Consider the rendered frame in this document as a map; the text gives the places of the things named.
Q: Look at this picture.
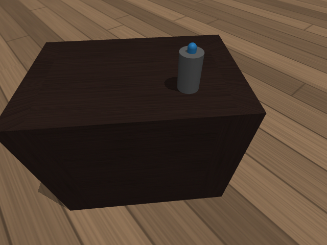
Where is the bottle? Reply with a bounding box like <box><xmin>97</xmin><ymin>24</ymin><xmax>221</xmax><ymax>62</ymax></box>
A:
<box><xmin>177</xmin><ymin>42</ymin><xmax>204</xmax><ymax>94</ymax></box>

